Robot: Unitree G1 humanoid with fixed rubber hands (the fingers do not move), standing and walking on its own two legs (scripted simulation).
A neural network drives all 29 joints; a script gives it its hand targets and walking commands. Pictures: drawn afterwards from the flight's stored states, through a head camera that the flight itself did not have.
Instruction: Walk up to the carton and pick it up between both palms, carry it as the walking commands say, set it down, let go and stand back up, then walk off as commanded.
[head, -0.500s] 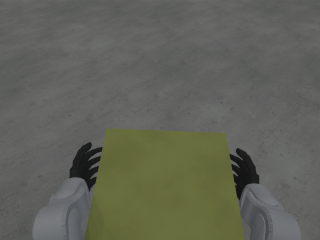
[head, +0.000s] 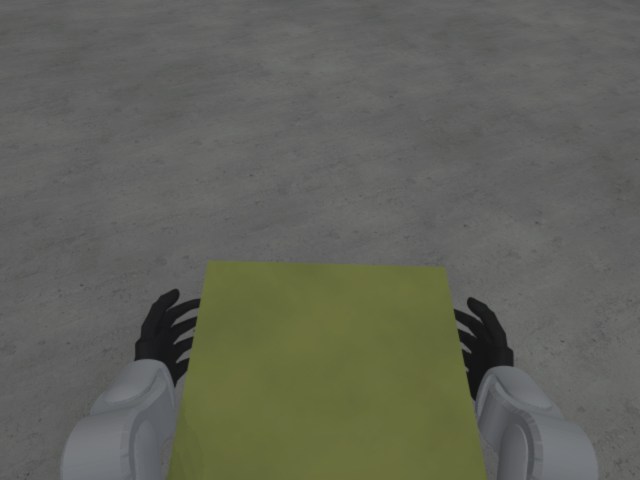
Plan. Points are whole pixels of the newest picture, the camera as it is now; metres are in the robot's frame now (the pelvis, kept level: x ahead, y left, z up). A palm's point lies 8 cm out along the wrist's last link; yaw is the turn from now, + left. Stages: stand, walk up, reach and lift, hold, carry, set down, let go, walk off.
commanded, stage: carry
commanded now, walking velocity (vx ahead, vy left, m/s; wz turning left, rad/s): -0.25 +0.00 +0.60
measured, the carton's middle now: (322, 390) +0.23 +0.01 +0.02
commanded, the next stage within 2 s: none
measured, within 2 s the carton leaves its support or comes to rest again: neither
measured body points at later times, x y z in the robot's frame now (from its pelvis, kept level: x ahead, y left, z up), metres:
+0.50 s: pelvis -0.17 +0.02 +0.01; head -0.17 +0.02 +0.46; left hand +0.04 +0.23 +0.09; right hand +0.10 -0.11 +0.09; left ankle -0.13 +0.11 -0.72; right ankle -0.12 -0.10 -0.67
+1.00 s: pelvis -0.35 +0.01 -0.01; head -0.31 +0.01 +0.44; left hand -0.08 +0.14 +0.07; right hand -0.13 -0.20 +0.07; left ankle -0.37 +0.13 -0.73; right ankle -0.24 -0.10 -0.72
